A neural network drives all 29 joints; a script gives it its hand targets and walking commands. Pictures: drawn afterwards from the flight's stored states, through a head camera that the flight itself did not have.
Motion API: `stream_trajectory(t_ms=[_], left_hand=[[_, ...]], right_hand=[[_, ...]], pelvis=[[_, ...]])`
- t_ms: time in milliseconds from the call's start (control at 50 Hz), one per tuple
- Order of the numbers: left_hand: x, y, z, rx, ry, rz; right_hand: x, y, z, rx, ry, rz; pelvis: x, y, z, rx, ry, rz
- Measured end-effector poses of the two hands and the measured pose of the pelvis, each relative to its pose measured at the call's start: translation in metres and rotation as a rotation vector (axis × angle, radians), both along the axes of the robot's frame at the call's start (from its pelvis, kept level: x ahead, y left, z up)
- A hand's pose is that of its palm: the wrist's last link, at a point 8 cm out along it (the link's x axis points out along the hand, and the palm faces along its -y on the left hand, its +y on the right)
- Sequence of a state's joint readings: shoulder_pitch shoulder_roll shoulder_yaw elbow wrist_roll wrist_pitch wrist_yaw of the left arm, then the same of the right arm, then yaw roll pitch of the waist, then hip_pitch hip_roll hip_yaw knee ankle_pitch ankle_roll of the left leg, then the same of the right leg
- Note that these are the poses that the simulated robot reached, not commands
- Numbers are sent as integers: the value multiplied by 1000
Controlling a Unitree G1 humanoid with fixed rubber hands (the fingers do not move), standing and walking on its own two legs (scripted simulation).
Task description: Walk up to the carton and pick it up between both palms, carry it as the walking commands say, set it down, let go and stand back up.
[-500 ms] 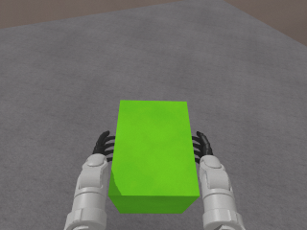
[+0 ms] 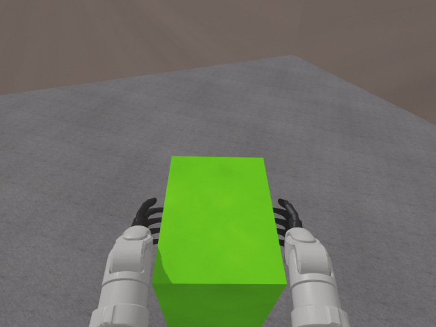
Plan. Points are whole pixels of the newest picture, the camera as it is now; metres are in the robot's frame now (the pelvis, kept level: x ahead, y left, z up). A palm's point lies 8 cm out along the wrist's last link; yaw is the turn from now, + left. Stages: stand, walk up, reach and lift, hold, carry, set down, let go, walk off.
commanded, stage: reach and lift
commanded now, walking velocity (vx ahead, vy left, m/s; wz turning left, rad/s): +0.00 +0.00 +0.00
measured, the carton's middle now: (216, 241) +0.32 +0.00 -0.02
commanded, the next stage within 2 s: hold in 0.84 s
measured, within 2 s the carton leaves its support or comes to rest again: neither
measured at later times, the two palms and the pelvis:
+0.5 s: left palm (143, 233) +0.29 +0.14 +0.05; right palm (295, 237) +0.29 -0.15 +0.05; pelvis +0.00 +0.00 +0.00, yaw +0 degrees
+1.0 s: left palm (141, 236) +0.29 +0.15 +0.05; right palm (294, 239) +0.29 -0.15 +0.05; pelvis +0.00 +0.00 +0.00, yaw +0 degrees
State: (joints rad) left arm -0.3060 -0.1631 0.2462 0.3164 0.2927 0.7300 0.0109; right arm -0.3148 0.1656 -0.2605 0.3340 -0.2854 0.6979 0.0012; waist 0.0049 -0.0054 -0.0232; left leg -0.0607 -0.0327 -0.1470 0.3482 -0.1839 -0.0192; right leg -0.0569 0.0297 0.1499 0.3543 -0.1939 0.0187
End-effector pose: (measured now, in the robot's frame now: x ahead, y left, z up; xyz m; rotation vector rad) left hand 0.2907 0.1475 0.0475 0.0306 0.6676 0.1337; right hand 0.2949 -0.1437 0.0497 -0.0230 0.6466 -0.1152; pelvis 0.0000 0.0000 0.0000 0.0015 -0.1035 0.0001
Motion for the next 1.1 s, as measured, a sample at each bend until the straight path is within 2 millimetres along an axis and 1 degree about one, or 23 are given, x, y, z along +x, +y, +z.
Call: stream_trajectory(t_ms=[140,360,680,880,1100], left_hand=[[-2,-1,6,-4,5,-1],[-1,-4,3,1,14,-14],[1,-2,3,14,16,-17],[-1,-2,2,21,19,-21],[-7,-2,2,25,18,-27]], right_hand=[[-3,-1,6,3,6,-5],[-6,-4,2,4,15,-15],[-2,-2,1,-10,17,-1],[-3,-2,1,-19,21,7],[-10,-2,1,-23,20,6]], pelvis=[[-3,0,0,-1,-30,2],[-4,1,0,-2,-26,0],[2,0,1,-2,-14,2],[4,0,1,-1,-14,3],[1,1,1,-1,-21,3]])
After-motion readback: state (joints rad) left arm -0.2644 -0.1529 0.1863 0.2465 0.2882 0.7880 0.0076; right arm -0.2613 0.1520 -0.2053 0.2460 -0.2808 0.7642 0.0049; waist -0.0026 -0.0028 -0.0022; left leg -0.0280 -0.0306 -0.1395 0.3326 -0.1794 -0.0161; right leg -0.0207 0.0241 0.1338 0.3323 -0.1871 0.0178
